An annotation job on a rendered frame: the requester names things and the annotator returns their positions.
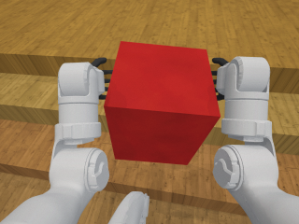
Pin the robot right forearm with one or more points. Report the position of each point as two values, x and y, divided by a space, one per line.
245 82

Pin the robot left hand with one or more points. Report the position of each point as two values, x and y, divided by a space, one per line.
96 63

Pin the robot right hand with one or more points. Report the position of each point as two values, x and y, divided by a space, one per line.
221 62

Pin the robot left forearm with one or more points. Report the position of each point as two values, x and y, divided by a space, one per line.
79 87

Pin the robot left upper arm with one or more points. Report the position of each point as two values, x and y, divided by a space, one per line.
76 174

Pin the robot right upper arm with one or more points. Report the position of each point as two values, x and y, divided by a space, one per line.
250 173

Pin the left robot thigh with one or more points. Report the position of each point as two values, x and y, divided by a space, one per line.
133 207

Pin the carton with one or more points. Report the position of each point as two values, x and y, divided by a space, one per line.
161 103

